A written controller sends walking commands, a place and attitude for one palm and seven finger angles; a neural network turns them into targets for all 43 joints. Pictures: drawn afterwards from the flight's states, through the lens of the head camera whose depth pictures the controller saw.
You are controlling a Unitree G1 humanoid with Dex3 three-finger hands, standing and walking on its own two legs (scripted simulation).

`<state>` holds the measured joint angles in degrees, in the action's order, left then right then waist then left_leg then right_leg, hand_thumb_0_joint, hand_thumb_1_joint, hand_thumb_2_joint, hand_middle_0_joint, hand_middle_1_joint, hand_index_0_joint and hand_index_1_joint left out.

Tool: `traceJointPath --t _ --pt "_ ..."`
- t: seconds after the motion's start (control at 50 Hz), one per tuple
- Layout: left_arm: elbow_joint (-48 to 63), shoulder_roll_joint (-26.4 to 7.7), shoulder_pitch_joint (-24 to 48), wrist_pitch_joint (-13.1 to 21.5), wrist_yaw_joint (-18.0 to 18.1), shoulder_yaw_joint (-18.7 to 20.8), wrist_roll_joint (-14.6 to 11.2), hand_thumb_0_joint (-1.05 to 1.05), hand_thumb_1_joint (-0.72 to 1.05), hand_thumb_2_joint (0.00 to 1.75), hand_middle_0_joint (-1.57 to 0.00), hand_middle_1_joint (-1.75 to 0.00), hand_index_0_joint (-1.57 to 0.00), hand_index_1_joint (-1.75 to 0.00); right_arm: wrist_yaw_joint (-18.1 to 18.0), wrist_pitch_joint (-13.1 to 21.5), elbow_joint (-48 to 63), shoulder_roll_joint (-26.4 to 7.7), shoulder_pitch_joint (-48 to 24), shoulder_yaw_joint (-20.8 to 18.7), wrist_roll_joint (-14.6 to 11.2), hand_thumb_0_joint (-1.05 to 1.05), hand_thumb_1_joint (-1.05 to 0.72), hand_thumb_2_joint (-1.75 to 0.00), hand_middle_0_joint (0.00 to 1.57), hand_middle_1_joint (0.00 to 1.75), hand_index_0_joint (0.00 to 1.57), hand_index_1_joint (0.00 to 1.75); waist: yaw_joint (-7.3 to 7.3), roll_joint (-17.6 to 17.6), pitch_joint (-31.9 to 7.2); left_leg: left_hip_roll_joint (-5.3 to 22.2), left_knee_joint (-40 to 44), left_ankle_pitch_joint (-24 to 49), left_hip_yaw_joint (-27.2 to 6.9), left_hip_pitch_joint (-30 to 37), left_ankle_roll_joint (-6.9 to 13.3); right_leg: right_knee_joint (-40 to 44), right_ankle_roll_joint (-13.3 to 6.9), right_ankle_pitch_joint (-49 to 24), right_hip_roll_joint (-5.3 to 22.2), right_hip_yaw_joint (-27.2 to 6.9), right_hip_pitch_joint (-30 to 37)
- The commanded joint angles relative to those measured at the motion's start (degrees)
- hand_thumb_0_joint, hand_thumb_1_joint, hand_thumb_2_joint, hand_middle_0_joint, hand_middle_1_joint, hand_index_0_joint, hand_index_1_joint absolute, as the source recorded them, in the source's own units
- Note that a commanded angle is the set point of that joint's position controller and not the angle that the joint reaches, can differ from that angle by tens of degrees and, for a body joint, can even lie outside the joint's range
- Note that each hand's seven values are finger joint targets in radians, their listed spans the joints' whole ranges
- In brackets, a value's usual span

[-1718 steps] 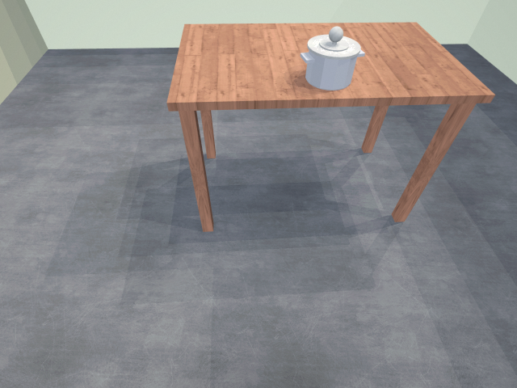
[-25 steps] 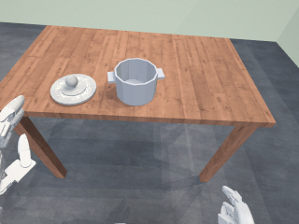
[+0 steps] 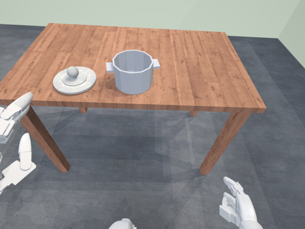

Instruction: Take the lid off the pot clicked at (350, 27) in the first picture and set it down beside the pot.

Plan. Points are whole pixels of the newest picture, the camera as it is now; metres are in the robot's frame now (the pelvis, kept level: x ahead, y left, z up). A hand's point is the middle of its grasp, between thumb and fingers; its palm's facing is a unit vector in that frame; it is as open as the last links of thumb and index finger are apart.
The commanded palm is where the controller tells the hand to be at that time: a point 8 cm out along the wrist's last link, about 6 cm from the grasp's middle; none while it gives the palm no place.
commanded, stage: step back with the hand held close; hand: left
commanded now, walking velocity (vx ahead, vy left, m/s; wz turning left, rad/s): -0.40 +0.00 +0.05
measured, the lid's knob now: (72, 72) +0.65 +0.35 +0.01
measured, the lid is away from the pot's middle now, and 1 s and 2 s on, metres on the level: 0.24 0.24 0.24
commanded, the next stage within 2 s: stop stepping back and stand still in 0.14 s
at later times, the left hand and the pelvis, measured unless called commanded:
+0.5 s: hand out of the picture +0.06 +0.23 +0.20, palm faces +0.31 -0.83 -0.47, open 7.4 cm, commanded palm +0.03 +0.29 +0.19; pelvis -0.10 +0.01 +0.00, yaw +1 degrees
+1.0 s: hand out of the picture +0.07 +0.27 +0.18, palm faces +0.43 -0.81 -0.40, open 7.4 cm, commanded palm +0.02 +0.30 +0.19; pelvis -0.10 +0.02 +0.01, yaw +3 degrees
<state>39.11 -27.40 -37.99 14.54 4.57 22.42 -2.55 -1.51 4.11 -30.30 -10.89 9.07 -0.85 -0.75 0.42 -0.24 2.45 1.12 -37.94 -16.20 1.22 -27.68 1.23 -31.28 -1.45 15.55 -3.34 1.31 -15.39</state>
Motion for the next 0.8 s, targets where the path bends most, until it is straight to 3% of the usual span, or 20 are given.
traceJointPath --t 0.0,0.04,0.12,0.16,0.2,0.22,0.24,0.26,0.28,0.3,0.34,0.36,0.38,0.4,0.44,0.5,0.54,0.58,0.64,0.78 --pt "5.0 -4.9 2.6 0.9 2.8 5.8 -0.8 0.0 0.9 0.9 -0.2 -0.3 -0.2 -0.3 -0.8 0.9 6.4 -5.3 -4.4 -3.5 0.0 0.0 -0.9 -0.9 0.2 0.3 0.2 0.3 1.05 11.8 -4.9 -1.2 -27.1 -10.8 -4.9 6.9 -1.4 19.2 -8.5 -5.0 23.3 -18.2 -15.3" --pt "2.8 -3.7 5.9 0.7 2.9 4.5 -0.4 0.0 0.9 0.9 -0.2 -0.3 -0.2 -0.3 -1.3 0.4 6.6 -4.5 -4.8 -2.1 0.4 0.0 -0.9 -0.9 0.2 0.3 0.2 0.3 1.55 7.2 -1.3 1.1 -17.3 -9.2 -4.8 5.1 -1.2 14.3 -6.7 -15.1 19.2 -13.2 -11.6" --pt "5.0 -4.1 9.6 2.2 4.0 2.9 0.0 0.0 0.9 0.9 -0.2 -0.3 -0.2 -0.3 -2.9 1.9 5.5 -7.0 -4.9 -1.8 0.4 0.0 -0.9 -0.9 0.2 0.3 0.2 0.3 1.92 0.2 -0.9 0.5 13.5 0.6 -2.2 8.3 -0.4 6.4 -1.6 -14.9 12.2 -7.1 -3.5" --pt "9.4 -4.3 8.5 3.5 3.8 3.4 0.1 0.0 0.9 0.9 -0.2 -0.3 -0.2 -0.3 -2.7 3.2 6.3 -9.1 -3.0 -3.0 0.5 0.0 -0.9 -0.9 0.2 0.3 0.2 0.3 0.59 -10.0 -6.6 10.1 18.3 12.7 -12.3 6.4 3.9 -3.4 2.1 -11.0 4.6 -2.8 1.6" --pt "11.5 -5.7 4.0 3.9 3.2 5.4 -0.1 0.0 0.9 0.9 -0.2 -0.3 -0.2 -0.3 -1.5 5.0 6.3 -9.0 -1.2 -4.3 -0.2 0.0 -0.9 -0.9 0.2 0.3 0.2 0.3 -0.05 -8.1 -14.7 12.7 15.1 26.8 -9.6 13.9 4.4 -6.8 2.9 -2.2 2.0 -2.2 0.3" --pt "-41.4 9.5 12.2 -7.8 -3.1 -18.4 5.0 0.0 0.9 0.9 -0.2 -0.3 -0.2 -0.3 2.2 6.9 -12.3 -19.4 1.6 -7.7 2.8 0.0 -0.9 -0.9 0.2 0.3 0.2 0.3 5.79 -20.3 -7.1 15.7 7.9 45.9 -19.5 9.2 5.1 -21.0 3.4 0.0 4.7 -5.7 -15.4" --pt "28.1 -11.4 13.1 0.3 1.0 10.0 -1.7 0.0 0.9 0.9 -0.2 -0.3 -0.2 -0.3 1.7 6.5 11.3 -6.7 -5.3 -4.8 -0.7 0.0 -0.9 -0.9 0.2 0.3 0.2 0.3 -3.25 -11.4 -21.8 16.8 17.8 26.6 -12.6 16.5 7.1 -21.3 4.2 14.1 2.8 -5.3 -2.2" --pt "20.0 -11.6 3.7 2.2 3.0 12.8 -1.0 0.0 0.9 0.9 -0.2 -0.3 -0.2 -0.3 -0.7 6.8 6.4 -8.3 -1.4 -3.9 1.6 0.0 -0.9 -0.9 0.2 0.3 0.2 0.3 0.23 -16.8 -15.4 15.9 17.4 23.2 -12.8 10.6 7.4 -18.2 3.0 13.1 2.1 -3.3 -2.7" --pt "18.9 -8.3 -1.0 2.4 3.0 9.0 -0.8 0.0 0.9 0.9 -0.2 -0.3 -0.2 -0.3 -0.4 7.4 7.8 -6.9 -1.5 -3.8 0.3 0.0 -0.9 -0.9 0.2 0.3 0.2 0.3 -1.4 -7.0 -17.5 13.2 14.3 17.2 -13.1 9.9 6.3 -11.0 2.5 13.5 1.8 -2.9 1.7" --pt "19.8 -8.5 -5.8 0.4 3.4 10.4 -1.5 0.0 0.9 0.9 -0.2 -0.3 -0.2 -0.3 0.2 6.8 8.0 -7.0 -2.0 -3.3 -0.8 0.0 -0.9 -0.9 0.2 0.3 0.2 0.3 -1.75 -9.0 -16.2 11.4 12.3 17.4 -9.6 11.7 4.6 -1.6 3.0 4.2 2.3 -1.8 4.3" --pt "22.8 -8.1 -5.1 0.4 3.4 8.4 -0.7 0.0 0.9 0.9 -0.2 -0.3 -0.2 -0.3 -0.1 6.3 8.5 -6.5 -1.9 -2.3 -1.2 0.0 -0.9 -0.9 0.2 0.3 0.2 0.3 -0.44 -3.5 -15.5 4.5 6.8 2.4 -4.5 6.9 1.2 8.2 2.5 -5.2 5.9 -5.2 11.6" --pt "19.6 -8.9 -3.9 0.5 3.7 9.0 -0.6 0.0 0.9 0.9 -0.2 -0.3 -0.2 -0.3 -0.4 6.3 8.0 -6.6 -1.8 -2.2 -0.7 0.0 -0.9 -0.9 0.2 0.3 0.2 0.3 0.41 2.4 -11.9 1.0 2.8 -6.4 -2.2 4.9 -0.3 12.5 -0.3 -1.1 11.0 -12.8 7.2" --pt "16.2 -7.3 -0.9 0.6 3.8 7.7 -0.8 0.0 0.9 0.9 -0.2 -0.3 -0.2 -0.3 -0.8 6.6 7.0 -6.6 -1.9 -1.9 -0.2 0.0 -0.9 -0.9 0.2 0.3 0.2 0.3 0.9 3.4 -9.4 -1.1 -0.5 -9.8 -1.5 6.2 -0.9 17.8 -2.5 11.7 14.3 -18.6 0.6" --pt "12.6 -6.8 -0.3 0.1 4.5 7.3 -0.7 0.0 0.9 0.9 -0.2 -0.3 -0.2 -0.3 -1.4 6.3 5.1 -7.0 -0.4 -2.9 -0.5 0.0 -0.9 -0.9 0.2 0.3 0.2 0.3 1.13 7.7 -8.4 -1.3 -6.5 -7.5 -2.1 9.4 -1.0 21.5 -4.1 21.8 16.7 -22.4 -4.4" --pt "4.3 -3.7 0.9 -0.6 4.7 5.1 -0.7 0.0 0.9 0.9 -0.2 -0.3 -0.2 -0.3 -2.0 5.1 3.9 -7.3 -0.3 -2.7 -0.1 0.0 -0.9 -0.9 0.2 0.3 0.2 0.3 2.21 5.8 -4.0 -0.9 -8.9 -4.1 -2.6 12.6 -0.5 21.7 -5.6 23.4 16.9 -19.6 -12.7" --pt "-4.8 -1.0 6.1 -0.9 4.7 1.9 -1.0 0.0 0.9 0.9 -0.2 -0.3 -0.2 -0.3 -3.1 4.4 4.2 -7.8 -0.6 -1.3 -1.2 0.0 -0.9 -0.9 0.2 0.3 0.2 0.3 2.52 4.1 1.4 0.8 6.8 -9.8 -4.1 14.1 1.1 14.5 -2.2 24.0 10.5 -8.7 -16.1" --pt "-6.4 -0.1 9.3 -0.3 4.5 0.6 -0.7 0.0 0.9 0.9 -0.2 -0.3 -0.2 -0.3 -3.8 4.8 5.1 -9.0 -2.3 -1.2 -1.1 0.0 -0.9 -0.9 0.2 0.3 0.2 0.3 2.04 -0.8 4.5 5.3 19.8 -20.2 -12.4 8.2 3.1 7.6 0.5 16.9 4.3 -4.2 -10.9" --pt "-5.2 -1.7 10.2 0.0 4.0 1.6 -0.5 0.0 0.9 0.9 -0.2 -0.3 -0.2 -0.3 -3.9 4.9 5.4 -9.0 -2.9 -1.3 -1.5 0.0 -0.9 -0.9 0.2 0.3 0.2 0.3 1.24 -2.2 1.0 8.7 25.9 -27.1 -17.2 1.0 4.6 -0.7 2.3 8.7 1.2 -0.2 0.2" --pt "1.0 -3.2 9.4 0.1 3.2 2.7 1.0 0.0 0.9 0.9 -0.2 -0.3 -0.2 -0.3 -3.7 5.7 6.0 -8.3 -4.3 -0.9 -0.5 0.0 -0.9 -0.9 0.2 0.3 0.2 0.3 0.42 -9.4 0.1 9.8 30.0 -31.4 -17.5 -3.5 5.3 -4.2 2.3 5.4 1.2 -0.3 5.9" --pt "10.8 -4.9 4.0 -0.2 4.3 3.5 1.8 0.0 0.9 0.9 -0.2 -0.3 -0.2 -0.3 -2.7 8.5 5.1 -8.0 -2.1 -0.7 0.7 0.0 -0.9 -0.9 0.2 0.3 0.2 0.3 -0.47 -9.1 -3.8 4.4 21.1 -18.8 -8.8 2.0 3.4 6.7 0.9 5.0 3.4 -4.0 9.2"
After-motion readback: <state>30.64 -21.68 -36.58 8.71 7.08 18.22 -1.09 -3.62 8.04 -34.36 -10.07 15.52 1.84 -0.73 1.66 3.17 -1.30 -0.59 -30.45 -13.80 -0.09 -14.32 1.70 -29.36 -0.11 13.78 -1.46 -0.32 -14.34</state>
